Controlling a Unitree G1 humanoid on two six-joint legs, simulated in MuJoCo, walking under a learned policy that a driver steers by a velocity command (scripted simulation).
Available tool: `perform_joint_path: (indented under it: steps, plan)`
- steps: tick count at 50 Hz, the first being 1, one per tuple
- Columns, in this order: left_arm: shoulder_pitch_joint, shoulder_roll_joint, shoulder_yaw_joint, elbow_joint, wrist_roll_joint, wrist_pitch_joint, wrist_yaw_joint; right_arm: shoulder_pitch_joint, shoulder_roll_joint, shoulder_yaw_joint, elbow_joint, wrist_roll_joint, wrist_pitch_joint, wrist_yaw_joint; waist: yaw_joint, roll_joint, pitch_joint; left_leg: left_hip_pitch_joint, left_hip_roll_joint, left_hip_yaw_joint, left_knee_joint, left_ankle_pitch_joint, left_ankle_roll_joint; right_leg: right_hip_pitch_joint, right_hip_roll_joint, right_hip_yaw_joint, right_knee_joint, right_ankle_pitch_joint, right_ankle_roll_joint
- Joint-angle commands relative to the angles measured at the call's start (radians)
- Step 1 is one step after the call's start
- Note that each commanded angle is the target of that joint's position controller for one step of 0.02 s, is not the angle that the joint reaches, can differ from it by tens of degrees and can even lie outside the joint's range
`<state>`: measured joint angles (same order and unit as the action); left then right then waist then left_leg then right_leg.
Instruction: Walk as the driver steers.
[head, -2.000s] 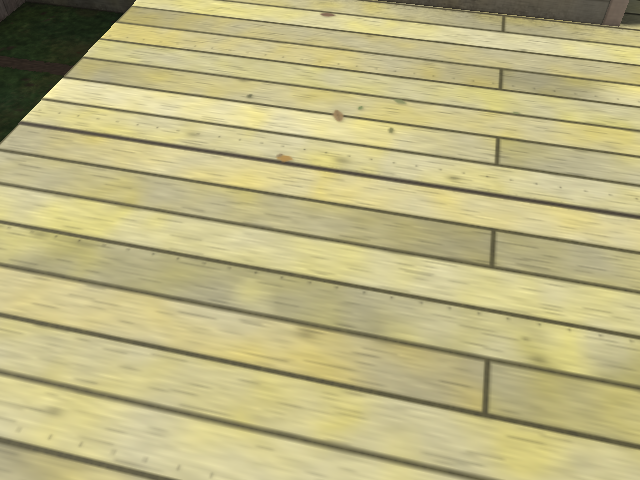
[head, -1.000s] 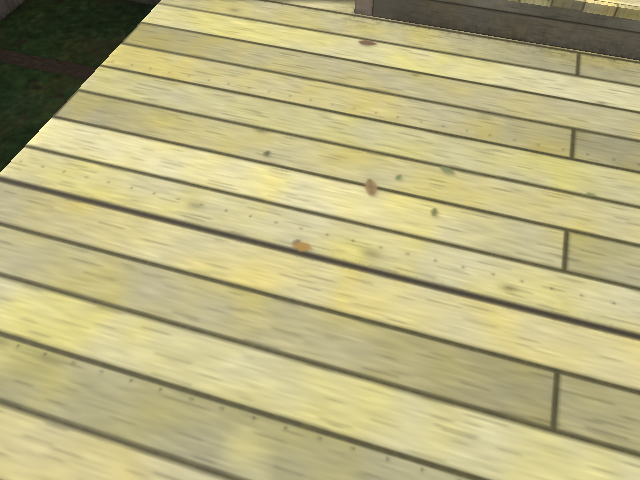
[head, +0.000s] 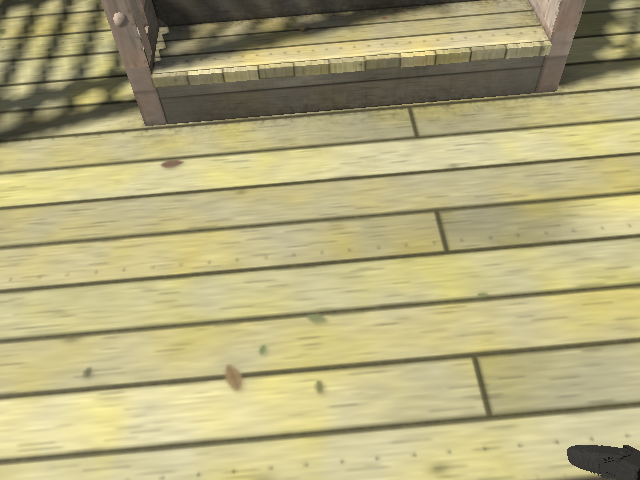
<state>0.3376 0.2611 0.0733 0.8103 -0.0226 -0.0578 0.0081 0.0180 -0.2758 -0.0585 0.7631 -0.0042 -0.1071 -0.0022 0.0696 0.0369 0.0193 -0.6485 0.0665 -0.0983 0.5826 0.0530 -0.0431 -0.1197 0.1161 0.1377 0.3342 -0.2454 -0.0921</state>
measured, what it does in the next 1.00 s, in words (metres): walks ahead: left foot, then right foot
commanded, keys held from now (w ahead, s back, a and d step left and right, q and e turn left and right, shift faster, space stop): w+e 0.50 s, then w+q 0.50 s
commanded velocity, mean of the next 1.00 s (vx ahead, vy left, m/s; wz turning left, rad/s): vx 0.50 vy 0.00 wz -0.24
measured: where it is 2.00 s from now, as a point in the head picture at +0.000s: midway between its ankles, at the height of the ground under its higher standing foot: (420, 309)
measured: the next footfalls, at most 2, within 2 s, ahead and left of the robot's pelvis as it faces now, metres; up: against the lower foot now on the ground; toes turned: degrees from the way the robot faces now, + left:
left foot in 0.12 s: +0.26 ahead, +0.14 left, +0.00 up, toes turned -8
right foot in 0.64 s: +0.46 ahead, -0.20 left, +0.00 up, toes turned -23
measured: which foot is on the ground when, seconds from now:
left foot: up 0.00-0.10, down 0.12-0.66, up 0.68-1.00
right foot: down 0.00-0.14, up 0.16-0.62, down 0.64-1.00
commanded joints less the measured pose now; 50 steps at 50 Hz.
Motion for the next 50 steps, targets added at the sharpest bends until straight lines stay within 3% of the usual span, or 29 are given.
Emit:
perform_joint_path:
  steps: [1, 4, 5, 6, 7, 8, 9, 10, 11, 12, 13, 15, 18, 22, 26, 29, 30, 32, 33, 34, 35, 36, 37, 38, 39, 41, 43, 46, 50]
  plan:
    - [0.044, 0.157, 0.040, -0.041, -0.007, -0.001, 0.010, -0.111, -0.077, -0.014, -0.100, 0.010, -0.023, 0.012, 0.008, -0.122, -0.012, 0.120, -0.061, 0.031, -0.088, 0.028, 0.008, -0.044, -0.231, 0.195, -0.038, 0.203, -0.114]
    - [0.032, 0.163, 0.044, -0.050, -0.001, 0.010, 0.018, -0.068, -0.115, -0.026, -0.101, 0.013, -0.041, 0.021, -0.028, -0.155, -0.025, 0.183, -0.067, 0.023, -0.132, -0.095, 0.041, 0.032, -0.262, 0.277, 0.056, 0.245, -0.099]
    - [0.013, 0.154, 0.041, -0.060, 0.000, 0.013, 0.018, 0.009, -0.130, -0.035, -0.082, 0.011, -0.046, 0.018, -0.070, -0.164, -0.055, 0.289, -0.075, 0.043, -0.169, -0.097, 0.065, 0.025, -0.237, 0.275, 0.115, 0.304, -0.082]
    - [-0.007, 0.118, 0.028, -0.077, 0.006, 0.011, 0.013, 0.128, -0.164, -0.050, -0.062, -0.004, -0.051, 0.012, -0.129, -0.145, -0.149, 0.497, -0.018, 0.009, -0.157, -0.086, 0.109, -0.032, -0.184, 0.235, 0.266, 0.336, -0.052]
    - [-0.002, 0.068, 0.008, -0.103, 0.025, 0.007, 0.010, 0.299, -0.227, -0.065, -0.048, -0.012, -0.047, 0.003, -0.189, -0.025, -0.302, 0.778, 0.160, -0.169, -0.130, -0.124, 0.169, -0.184, -0.105, 0.133, 0.553, 0.137, -0.010]
    - [0.157, 0.024, -0.006, -0.127, -0.010, -0.003, 0.007, 0.352, -0.274, -0.078, -0.011, -0.015, -0.031, 0.010, -0.104, 0.349, -0.396, 1.053, 0.362, -0.638, -0.226, -0.333, 0.324, -0.543, 0.001, 0.047, 0.837, -0.365, 0.044]
    - [0.140, 0.139, 0.012, -0.094, -0.022, -0.001, 0.011, 0.313, -0.164, -0.054, -0.040, 0.006, -0.025, 0.013, -0.127, 0.202, -0.305, 0.992, 0.353, -0.651, -0.262, -0.521, 0.291, -0.651, -0.092, 0.074, 0.955, -0.328, 0.055]
    - [0.027, 0.186, 0.025, -0.109, -0.015, 0.005, 0.009, 0.270, -0.109, -0.039, -0.053, 0.008, -0.017, 0.008, -0.154, 0.092, -0.176, 0.860, 0.308, -0.479, -0.276, -0.493, 0.244, -0.674, -0.124, 0.044, 0.973, -0.229, 0.062]
    - [-0.023, 0.171, 0.026, -0.121, -0.006, 0.009, 0.011, 0.221, -0.102, -0.032, -0.057, -0.001, -0.010, 0.008, -0.133, 0.014, -0.101, 0.726, 0.265, -0.358, -0.300, -0.367, 0.223, -0.637, -0.159, 0.013, 0.952, -0.156, 0.071]
    - [-0.056, 0.156, 0.028, -0.134, 0.005, 0.010, 0.007, 0.194, -0.086, -0.027, -0.048, -0.006, -0.006, 0.009, -0.115, 0.013, -0.046, 0.634, 0.230, -0.276, -0.325, -0.273, 0.220, -0.619, -0.186, 0.008, 0.906, -0.111, 0.073]
    - [-0.045, 0.134, 0.029, -0.139, -0.001, 0.014, 0.001, 0.184, -0.081, -0.024, -0.043, -0.013, -0.008, 0.007, -0.092, 0.044, -0.033, 0.573, 0.205, -0.203, -0.352, -0.223, 0.211, -0.573, -0.213, 0.003, 0.879, -0.086, 0.072]
    - [-0.043, 0.094, 0.022, -0.151, -0.010, 0.025, -0.005, 0.185, -0.083, -0.028, -0.029, -0.005, -0.016, 0.010, -0.082, 0.068, -0.022, 0.530, 0.187, -0.109, -0.398, -0.162, 0.224, -0.559, -0.230, -0.026, 0.840, -0.066, 0.077]
    - [-0.096, 0.077, 0.017, -0.188, -0.002, 0.033, -0.007, 0.197, -0.122, -0.043, -0.009, -0.001, -0.021, 0.008, -0.083, 0.038, -0.009, 0.542, 0.203, -0.015, -0.430, -0.048, 0.246, -0.615, -0.247, -0.029, 0.745, 0.021, 0.093]
    - [-0.181, 0.065, 0.008, -0.210, -0.003, 0.022, -0.028, 0.206, -0.148, -0.049, 0.006, 0.001, -0.007, 0.002, -0.109, 0.025, 0.004, 0.574, 0.173, 0.134, -0.432, 0.033, 0.217, -0.591, -0.238, -0.073, 0.532, 0.221, 0.090]
    - [-0.314, 0.042, -0.006, -0.258, -0.001, 0.016, -0.050, 0.282, -0.174, -0.054, 0.039, 0.016, 0.011, 0.000, -0.160, 0.012, 0.045, 0.625, 0.191, 0.196, -0.420, 0.037, 0.201, -0.549, -0.209, -0.134, 0.365, 0.248, 0.066]
    - [-0.345, 0.056, -0.003, -0.287, 0.002, 0.010, -0.057, 0.322, -0.200, -0.056, 0.076, 0.040, 0.030, 0.009, -0.133, 0.027, 0.067, 0.695, 0.233, 0.173, -0.373, 0.172, 0.208, -0.505, -0.168, -0.162, 0.280, 0.098, 0.023]
    - [-0.316, 0.079, 0.007, -0.284, 0.007, 0.008, -0.057, 0.312, -0.217, -0.058, 0.082, 0.046, 0.035, 0.008, -0.098, 0.047, 0.044, 0.712, 0.234, 0.173, -0.313, 0.331, 0.202, -0.437, -0.143, -0.184, 0.251, 0.053, 0.004]
    - [-0.050, 0.163, 0.053, -0.202, 0.016, 0.003, -0.045, 0.300, -0.204, -0.043, 0.097, 0.051, 0.043, 0.004, 0.055, 0.046, -0.116, 0.608, 0.169, 0.221, -0.003, 0.503, 0.155, -0.019, -0.092, -0.220, 0.163, 0.164, -0.045]
    - [0.132, 0.255, 0.079, -0.167, 0.028, 0.009, -0.024, 0.303, -0.139, -0.014, 0.071, 0.020, 0.036, 0.005, 0.118, -0.070, -0.271, 0.352, 0.107, 0.228, 0.325, 0.145, 0.109, 0.327, -0.297, 0.013, 0.215, 0.248, -0.108]
    - [0.118, 0.318, 0.077, -0.173, 0.036, 0.006, -0.020, 0.417, -0.029, 0.020, 0.053, 0.015, 0.015, 0.017, 0.017, -0.290, -0.419, 0.028, -0.069, 0.119, 0.647, -0.650, 0.058, 0.547, -0.550, 0.493, 0.096, 0.114, -0.256]
    - [0.118, 0.226, 0.056, -0.181, 0.035, -0.002, -0.023, 0.326, -0.149, -0.012, 0.067, 0.050, 0.001, 0.020, 0.082, -0.165, -0.404, -0.046, -0.046, -0.026, 0.745, -0.652, 0.063, 0.482, -0.539, 0.506, 0.028, 0.071, -0.228]
    - [0.065, 0.190, 0.041, -0.166, 0.030, -0.008, -0.024, 0.253, -0.167, -0.022, 0.031, 0.068, -0.002, 0.021, 0.059, -0.166, -0.236, -0.117, -0.003, -0.002, 0.741, -0.572, 0.068, 0.360, -0.502, 0.324, 0.012, 0.127, -0.183]
    - [0.000, 0.153, 0.030, -0.159, 0.024, -0.014, -0.026, 0.228, -0.150, -0.019, 0.032, 0.052, 0.002, 0.015, 0.019, -0.119, -0.158, -0.092, 0.041, 0.014, 0.682, -0.484, 0.065, 0.229, -0.454, 0.209, -0.013, 0.176, -0.151]
    - [-0.056, 0.120, 0.022, -0.158, 0.025, -0.019, -0.030, 0.229, -0.143, -0.025, 0.038, 0.036, 0.012, 0.012, -0.018, -0.128, -0.103, -0.051, 0.067, 0.018, 0.637, -0.421, 0.059, 0.121, -0.417, 0.124, -0.052, 0.198, -0.132]
    - [-0.093, 0.095, 0.017, -0.157, 0.030, -0.029, -0.031, 0.269, -0.131, -0.027, 0.053, 0.037, 0.030, 0.011, -0.054, -0.145, -0.085, 0.017, 0.087, 0.007, 0.620, -0.367, 0.054, 0.045, -0.393, 0.060, -0.097, 0.199, -0.119]
    - [-0.119, 0.088, 0.021, -0.138, 0.034, -0.052, -0.029, 0.300, -0.087, -0.023, 0.065, 0.041, 0.058, 0.008, -0.084, -0.127, -0.060, 0.054, 0.090, 0.008, 0.601, -0.312, 0.042, -0.026, -0.389, -0.013, -0.165, 0.226, -0.123]
    - [-0.120, 0.098, 0.027, -0.115, 0.041, -0.062, -0.021, 0.268, -0.073, -0.023, 0.053, 0.038, 0.072, 0.004, -0.091, -0.107, -0.015, 0.006, 0.088, -0.008, 0.554, -0.244, 0.031, -0.043, -0.382, -0.093, -0.198, 0.268, -0.115]
    - [-0.096, 0.107, 0.032, -0.085, 0.044, -0.061, -0.005, 0.205, -0.061, -0.022, 0.030, 0.031, 0.070, 0.010, -0.077, -0.096, 0.018, -0.054, 0.076, -0.017, 0.406, -0.096, 0.025, -0.003, -0.363, -0.194, -0.210, 0.299, -0.094]
    - [-0.061, 0.142, 0.042, -0.058, 0.034, -0.051, 0.007, 0.073, -0.032, -0.005, -0.015, 0.023, 0.063, 0.037, -0.028, -0.074, 0.065, -0.044, 0.058, 0.064, 0.191, 0.023, 0.045, 0.045, -0.371, -0.288, -0.221, 0.310, -0.074]
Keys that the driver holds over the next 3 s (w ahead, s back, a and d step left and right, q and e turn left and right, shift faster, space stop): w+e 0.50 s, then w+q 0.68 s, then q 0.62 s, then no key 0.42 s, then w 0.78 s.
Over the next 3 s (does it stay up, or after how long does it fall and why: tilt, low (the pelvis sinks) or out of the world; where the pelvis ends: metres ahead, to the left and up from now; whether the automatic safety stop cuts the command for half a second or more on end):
stays up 1.04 0.07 0.00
